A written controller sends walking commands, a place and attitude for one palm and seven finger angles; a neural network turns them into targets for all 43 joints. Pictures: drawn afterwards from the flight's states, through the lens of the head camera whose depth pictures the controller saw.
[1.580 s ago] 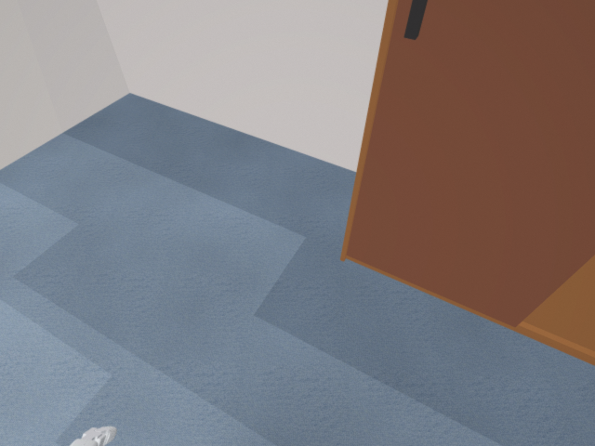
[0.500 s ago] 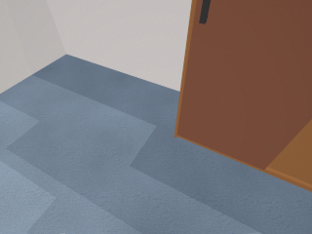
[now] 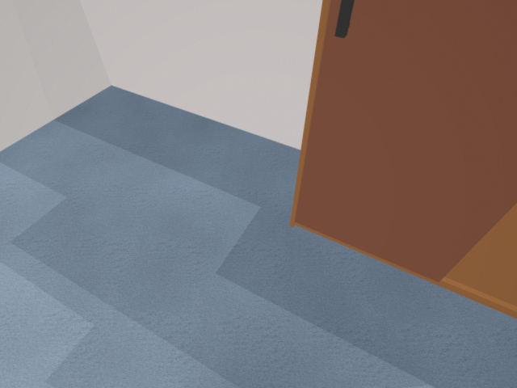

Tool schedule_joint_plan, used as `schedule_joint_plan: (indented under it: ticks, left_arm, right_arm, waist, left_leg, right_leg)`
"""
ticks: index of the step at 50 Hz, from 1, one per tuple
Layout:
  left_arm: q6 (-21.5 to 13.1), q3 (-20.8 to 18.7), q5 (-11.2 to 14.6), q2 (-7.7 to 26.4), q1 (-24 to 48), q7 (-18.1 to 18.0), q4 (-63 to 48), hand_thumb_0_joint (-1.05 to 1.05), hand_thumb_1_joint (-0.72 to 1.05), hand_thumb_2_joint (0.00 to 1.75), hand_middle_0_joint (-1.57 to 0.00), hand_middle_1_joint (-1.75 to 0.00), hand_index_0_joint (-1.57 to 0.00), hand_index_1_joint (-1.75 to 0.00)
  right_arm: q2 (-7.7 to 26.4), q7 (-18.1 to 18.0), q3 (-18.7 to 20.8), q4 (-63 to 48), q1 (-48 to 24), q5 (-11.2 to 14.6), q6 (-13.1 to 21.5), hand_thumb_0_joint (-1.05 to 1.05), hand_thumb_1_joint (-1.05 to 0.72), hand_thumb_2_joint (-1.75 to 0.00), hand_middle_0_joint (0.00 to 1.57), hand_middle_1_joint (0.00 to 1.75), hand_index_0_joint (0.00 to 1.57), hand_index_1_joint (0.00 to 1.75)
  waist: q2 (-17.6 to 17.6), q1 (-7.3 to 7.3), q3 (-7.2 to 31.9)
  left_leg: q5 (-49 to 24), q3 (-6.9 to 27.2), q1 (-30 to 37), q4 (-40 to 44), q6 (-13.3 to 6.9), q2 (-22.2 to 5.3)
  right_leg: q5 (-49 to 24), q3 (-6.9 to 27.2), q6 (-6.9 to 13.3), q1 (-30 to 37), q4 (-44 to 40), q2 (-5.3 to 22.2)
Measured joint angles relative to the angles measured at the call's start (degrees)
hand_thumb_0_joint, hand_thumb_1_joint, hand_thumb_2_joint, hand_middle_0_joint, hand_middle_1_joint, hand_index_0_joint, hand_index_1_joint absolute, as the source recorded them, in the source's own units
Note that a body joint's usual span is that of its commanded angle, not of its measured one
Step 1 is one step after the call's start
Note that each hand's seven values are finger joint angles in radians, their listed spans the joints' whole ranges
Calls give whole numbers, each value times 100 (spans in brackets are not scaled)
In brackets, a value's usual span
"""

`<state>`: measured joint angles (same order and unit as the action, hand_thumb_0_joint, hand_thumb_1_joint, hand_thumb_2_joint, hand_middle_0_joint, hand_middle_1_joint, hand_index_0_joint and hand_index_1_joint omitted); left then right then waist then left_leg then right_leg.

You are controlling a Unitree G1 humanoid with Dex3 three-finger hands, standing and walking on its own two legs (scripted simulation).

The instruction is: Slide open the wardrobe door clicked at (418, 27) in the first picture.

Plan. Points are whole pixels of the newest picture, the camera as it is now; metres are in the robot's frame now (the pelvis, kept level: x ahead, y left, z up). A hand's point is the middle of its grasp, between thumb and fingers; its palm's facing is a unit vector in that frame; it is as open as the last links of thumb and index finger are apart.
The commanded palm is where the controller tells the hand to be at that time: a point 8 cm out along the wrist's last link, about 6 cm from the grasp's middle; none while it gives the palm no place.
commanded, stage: look at it before walking up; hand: left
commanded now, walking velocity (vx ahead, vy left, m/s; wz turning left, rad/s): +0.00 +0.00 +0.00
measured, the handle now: out of the picture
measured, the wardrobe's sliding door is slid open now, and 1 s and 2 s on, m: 0.00 0.00 0.00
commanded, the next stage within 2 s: turn to face it in 0.16 s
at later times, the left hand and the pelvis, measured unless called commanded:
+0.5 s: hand out of the picture +0.07 +0.22 -0.17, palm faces -0.08 -0.95 -0.31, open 7.4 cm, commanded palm none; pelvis -0.01 +0.00 -0.01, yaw -5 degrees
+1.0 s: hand out of the picture +0.07 +0.17 -0.17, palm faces -0.21 -0.95 -0.23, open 7.4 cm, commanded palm none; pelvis -0.03 -0.01 -0.01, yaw -17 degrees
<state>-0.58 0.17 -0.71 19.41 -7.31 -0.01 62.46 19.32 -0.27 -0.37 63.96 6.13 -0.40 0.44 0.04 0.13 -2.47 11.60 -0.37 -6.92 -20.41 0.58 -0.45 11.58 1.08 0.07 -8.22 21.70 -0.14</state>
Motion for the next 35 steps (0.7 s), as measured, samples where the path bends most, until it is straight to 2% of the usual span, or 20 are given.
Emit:
schedule_joint_plan:
  ticks: [15,19,23,26,28,30,31,32,33,35]
  left_arm:
    - [-7,0,-6,-7,11,2,2,0,90,89,-20,-30,-20,-30]
    - [89,-52,-7,-48,-45,-34,-95,0,90,89,-20,-30,-20,-30]
    - [246,-115,-22,-177,-205,-43,-297,0,90,89,-20,-30,-20,-29]
    - [331,-157,-33,-289,-314,1,-473,0,91,89,-20,-30,-20,-29]
    - [372,-193,-40,-376,-383,31,-581,0,91,89,-20,-30,-20,-29]
    - [374,-229,-49,-493,-470,66,-683,0,91,89,-20,-30,-20,-29]
    - [337,-239,-71,-573,-500,71,-722,0,91,89,-20,-30,-20,-29]
    - [289,-231,-81,-640,-529,63,-763,0,91,89,-20,-30,-20,-29]
    - [250,-222,-77,-703,-559,41,-801,0,91,89,-20,-30,-20,-29]
    - [225,-212,-64,-826,-613,4,-848,0,91,89,-20,-30,-20,-29]
  right_arm:
    - [4,2,-2,-9,-39,0,2,1,-91,-90,20,30,20,30]
    - [-42,-55,39,-110,-50,-12,-31,1,-91,-90,20,30,20,30]
    - [-237,-112,103,-385,-3,-19,-114,1,-91,-90,20,30,20,30]
    - [-415,-120,148,-588,69,-28,-163,1,-91,-90,20,30,20,30]
    - [-515,-109,175,-679,115,-35,-182,1,-91,-90,20,30,20,30]
    - [-565,-100,204,-738,179,-47,-213,1,-91,-90,20,30,20,30]
    - [-561,-97,229,-751,201,-41,-247,1,-91,-90,20,30,20,30]
    - [-570,-98,252,-757,214,-30,-296,1,-91,-90,20,30,20,30]
    - [-583,-103,266,-748,218,-21,-349,1,-91,-90,20,30,20,30]
    - [-601,-100,295,-725,199,-13,-405,1,-91,-90,20,30,20,30]
  waist:
    - [14,12,-9]
    - [14,67,-24]
    - [-28,86,-84]
    - [-97,94,-172]
    - [-123,124,-262]
    - [-50,149,-326]
    - [69,127,-357]
    - [133,97,-372]
    - [151,100,-382]
    - [163,137,-408]
  left_leg:
    - [-29,-15,48,81,3,-2]
    - [58,-140,-55,-83,20,-50]
    - [269,-367,-256,-464,37,-120]
    - [433,-561,-407,-783,47,-157]
    - [564,-714,-461,-1021,65,-203]
    - [754,-807,-553,-1375,125,-320]
    - [855,-776,-704,-1704,135,-445]
    - [1167,-627,-942,-2190,164,-455]
    - [1443,-429,-1188,-2715,178,-378]
    - [1484,-140,-1596,-3614,195,-227]
  right_leg:
    - [-23,14,1,30,-58,-2]
    - [20,136,7,-137,125,-54]
    - [185,358,19,-482,612,-140]
    - [342,442,22,-838,1182,-174]
    - [687,248,-20,-1060,1709,-117]
    - [768,26,-10,-1052,1777,-78]
    - [718,-53,123,-1058,1793,-163]
    - [713,-99,246,-1097,1832,-213]
    - [693,-102,337,-1116,1808,-238]
    - [525,-40,410,-1069,1559,-287]
